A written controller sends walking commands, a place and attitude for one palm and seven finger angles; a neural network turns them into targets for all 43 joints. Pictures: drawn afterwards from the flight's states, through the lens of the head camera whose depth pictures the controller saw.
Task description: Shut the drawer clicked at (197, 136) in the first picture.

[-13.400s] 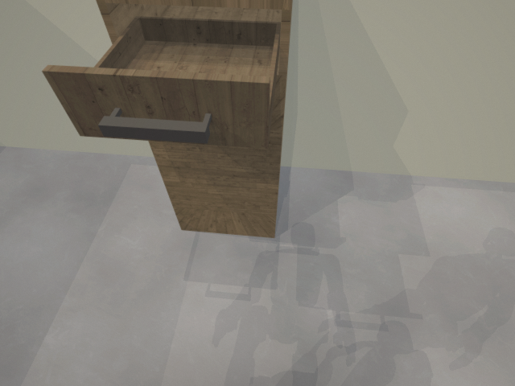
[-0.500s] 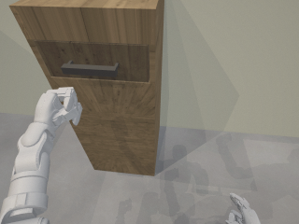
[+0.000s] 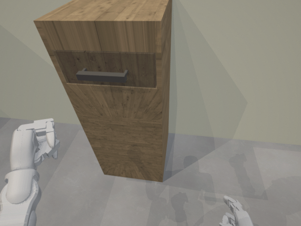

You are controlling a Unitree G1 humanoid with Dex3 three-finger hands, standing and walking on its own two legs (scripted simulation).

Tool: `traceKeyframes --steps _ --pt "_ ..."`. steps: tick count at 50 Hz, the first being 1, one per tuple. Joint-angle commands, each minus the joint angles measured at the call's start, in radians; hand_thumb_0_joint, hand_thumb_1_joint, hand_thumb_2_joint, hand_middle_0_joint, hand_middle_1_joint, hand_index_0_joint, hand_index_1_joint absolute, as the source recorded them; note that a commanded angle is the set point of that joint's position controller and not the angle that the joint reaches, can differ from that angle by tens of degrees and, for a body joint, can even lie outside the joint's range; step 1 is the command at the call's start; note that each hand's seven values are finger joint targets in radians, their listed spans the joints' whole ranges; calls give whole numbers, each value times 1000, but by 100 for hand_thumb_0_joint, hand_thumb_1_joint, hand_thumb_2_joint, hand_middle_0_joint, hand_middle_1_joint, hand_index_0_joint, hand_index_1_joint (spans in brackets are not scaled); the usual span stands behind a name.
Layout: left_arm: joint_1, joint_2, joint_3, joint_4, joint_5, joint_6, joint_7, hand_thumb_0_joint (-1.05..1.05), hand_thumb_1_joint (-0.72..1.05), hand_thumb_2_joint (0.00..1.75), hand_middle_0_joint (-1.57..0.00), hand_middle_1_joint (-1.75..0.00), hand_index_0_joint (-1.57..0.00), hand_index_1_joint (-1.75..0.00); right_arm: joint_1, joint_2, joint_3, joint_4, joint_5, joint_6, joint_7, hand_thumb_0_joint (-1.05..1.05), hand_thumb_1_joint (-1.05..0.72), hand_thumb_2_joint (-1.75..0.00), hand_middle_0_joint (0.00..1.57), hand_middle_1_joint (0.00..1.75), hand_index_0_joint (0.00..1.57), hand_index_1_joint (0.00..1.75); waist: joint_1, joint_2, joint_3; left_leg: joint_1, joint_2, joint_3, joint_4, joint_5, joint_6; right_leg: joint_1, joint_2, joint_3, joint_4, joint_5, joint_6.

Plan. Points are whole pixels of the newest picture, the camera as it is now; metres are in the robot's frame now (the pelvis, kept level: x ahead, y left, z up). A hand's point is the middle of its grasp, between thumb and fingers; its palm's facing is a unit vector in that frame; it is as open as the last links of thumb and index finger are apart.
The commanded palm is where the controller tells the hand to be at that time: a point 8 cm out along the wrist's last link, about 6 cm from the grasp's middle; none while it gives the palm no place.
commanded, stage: draw the hand back to the body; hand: left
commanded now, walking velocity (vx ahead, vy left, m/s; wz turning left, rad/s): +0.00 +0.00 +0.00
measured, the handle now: (103, 73) +0.60 +0.24 +0.12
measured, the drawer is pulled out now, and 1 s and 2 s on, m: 0.00 0.00 0.00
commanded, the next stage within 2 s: step back with the hand held close in 0.40 s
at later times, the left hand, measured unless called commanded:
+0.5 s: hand (37, 169) +0.18 +0.25 +0.16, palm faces +0.44 -0.82 -0.36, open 3.2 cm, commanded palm +0.13 +0.28 +0.17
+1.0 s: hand (25, 179) +0.16 +0.26 +0.16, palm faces +0.30 -0.81 -0.51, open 3.2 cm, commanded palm +0.10 +0.30 +0.17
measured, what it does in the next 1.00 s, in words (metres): stands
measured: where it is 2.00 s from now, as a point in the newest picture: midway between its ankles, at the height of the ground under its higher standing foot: outside the picture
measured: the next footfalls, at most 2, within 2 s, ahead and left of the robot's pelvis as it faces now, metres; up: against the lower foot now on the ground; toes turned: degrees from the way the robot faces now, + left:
right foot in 1.58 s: -0.22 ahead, -0.10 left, +0.00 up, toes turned -1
left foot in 1.74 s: -0.10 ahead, +0.10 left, +0.00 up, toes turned -1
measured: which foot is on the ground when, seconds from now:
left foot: down 0.00-1.00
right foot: down 0.00-1.00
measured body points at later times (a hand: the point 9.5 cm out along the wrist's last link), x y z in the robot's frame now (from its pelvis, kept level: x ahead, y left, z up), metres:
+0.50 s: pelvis +0.00 +0.00 +0.00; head -0.03 -0.02 +0.45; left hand +0.15 +0.29 +0.18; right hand +0.20 -0.20 -0.08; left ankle +0.00 +0.12 -0.74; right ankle +0.00 -0.11 -0.74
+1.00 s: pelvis -0.03 +0.03 -0.01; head -0.02 +0.03 +0.44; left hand +0.14 +0.30 +0.18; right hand +0.14 -0.22 -0.08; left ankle +0.00 +0.12 -0.74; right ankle +0.00 -0.11 -0.74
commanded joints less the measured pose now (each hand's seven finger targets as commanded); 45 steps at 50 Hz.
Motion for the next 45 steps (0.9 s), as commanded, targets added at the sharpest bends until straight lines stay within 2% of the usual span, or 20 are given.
traceKeyframes --steps 1,5,6,9,10,11,16,18,19,24,26,27,28,29,33,35,38,40,41,45 --pt "-11 168 105 -270 -7 -62 6 0 90 90 -140 -160 -140 -160 -163 -105 -45 -184 -4 -57 1 0 -90 -90 20 30 20 30 22 -55 -62 9 -5 -2 -61 133 30 13 -2 11 -103 108 -3" --pt "80 208 150 -410 5 -81 17 0 90 90 -140 -160 -140 -160 -162 -101 -50 -193 -14 -80 2 0 -90 -90 20 30 20 30 31 -18 -74 25 -10 2 -49 147 28 13 0 12 -110 122 -3" --pt "103 196 145 -435 5 -84 19 0 90 90 -140 -160 -140 -160 -162 -94 -49 -196 -15 -84 1 0 -90 -90 20 30 20 30 29 3 -61 20 -10 2 -52 135 26 11 -3 13 -110 109 -4" --pt "196 189 153 -496 13 -88 27 0 90 90 -140 -160 -140 -160 -144 -91 -53 -199 -15 -101 -2 0 -90 -90 20 30 20 30 30 0 -63 27 -9 2 -41 159 23 7 2 10 -102 133 -7" --pt "224 193 159 -496 16 -88 28 0 90 90 -140 -160 -140 -160 -144 -92 -54 -198 -16 -108 -3 0 -90 -90 20 30 20 30 31 -16 -31 20 -9 1 -42 145 22 -10 7 8 -116 114 -6" --pt "252 176 149 -494 15 -87 27 0 90 90 -140 -160 -140 -160 -144 -90 -52 -199 -14 -110 -3 0 -90 -90 20 30 20 30 30 0 -4 10 -6 -2 -47 128 20 -19 6 9 -114 93 -6" --pt "153 141 108 -432 27 -78 39 0 90 90 -140 -160 -140 -160 -128 -100 -55 -179 -15 -117 -15 0 -90 -90 20 30 20 30 5 -39 68 6 -5 -8 -54 56 26 -77 5 6 -136 8 -1" --pt "150 140 111 -423 28 -77 44 0 90 90 -140 -160 -140 -160 -128 -97 -56 -178 -15 -119 -20 0 -90 -90 20 30 20 30 10 -38 52 18 -6 -5 -51 54 29 -74 3 7 -133 2 -2" --pt "147 149 119 -435 29 -81 46 0 90 90 -140 -160 -140 -160 -126 -99 -56 -179 -18 -122 -19 0 -90 -90 20 30 20 30 16 -57 20 21 -7 -12 -53 67 29 -51 2 3 -122 15 -3" --pt "174 168 139 -486 30 -84 50 0 90 90 -140 -160 -140 -160 -137 -93 -50 -182 -26 -134 -13 0 -90 -90 20 30 20 30 37 -11 -52 30 -8 -16 -49 134 23 12 -1 5 -93 93 -9" --pt "194 164 138 -496 31 -83 49 0 90 90 -140 -160 -140 -160 -136 -90 -47 -180 -25 -139 -10 0 -90 -90 20 30 20 30 38 22 -50 26 -6 -19 -50 161 17 25 -1 4 -83 122 -13" --pt "104 293 271 -565 23 -126 52 0 90 90 -140 -160 -140 -160 -129 -128 -51 -220 -22 -104 -4 0 -90 -90 20 30 20 30 -9 -2 27 -52 6 -25 -25 104 43 -83 -38 110 -143 174 -7" --pt "219 215 220 -475 26 -130 42 0 90 90 -140 -160 -140 -160 -122 -113 -55 -201 -25 -82 -4 0 -90 -90 20 30 20 30 -13 -53 13 -54 4 -37 -8 110 43 -85 -59 107 -145 188 -7" --pt "261 187 187 -453 31 -123 35 0 90 90 -140 -160 -140 -160 -124 -115 -60 -208 -24 -66 0 0 -90 -90 20 30 20 30 -16 -67 18 -46 6 -34 -2 135 42 -102 -61 110 -146 217 -6" --pt "319 170 176 -433 34 -133 30 0 90 90 -140 -160 -140 -160 -111 -121 -77 -226 -21 -21 3 0 -90 -90 20 30 20 30 -23 -73 -49 -59 27 -32 -12 233 34 -75 -55 66 -97 282 10" --pt "341 187 188 -453 33 -138 32 0 90 90 -140 -160 -140 -160 -116 -123 -83 -240 -18 -6 -1 0 -90 -90 20 30 20 30 -22 -52 -93 -52 33 -32 -12 315 33 -54 -50 44 -68 335 17" --pt "381 213 219 -500 32 -147 40 0 90 90 -140 -160 -140 -160 -105 -118 -93 -264 -10 14 -1 0 -90 -90 20 30 20 30 -23 -74 -173 -56 45 -36 0 409 31 -7 -44 25 -13 404 25" --pt "408 251 255 -540 30 -153 47 0 90 90 -140 -160 -140 -160 -114 -117 -97 -275 -9 20 -5 0 -90 -90 20 30 20 30 -16 -43 -213 -62 47 -40 7 454 32 11 -43 22 18 445 26" --pt "429 242 249 -561 30 -156 49 0 90 90 -140 -160 -140 -160 -107 -111 -96 -283 -7 22 -4 0 -90 -90 20 30 20 30 -18 -29 -227 -71 53 -45 11 476 32 24 -42 20 40 459 26" --pt "446 256 260 -609 36 -163 58 0 90 90 -140 -160 -140 -160 -99 -117 -101 -293 -10 14 -10 0 -90 -90 20 30 20 30 -18 30 -217 -140 66 -56 2 421 37 20 -29 25 81 416 33"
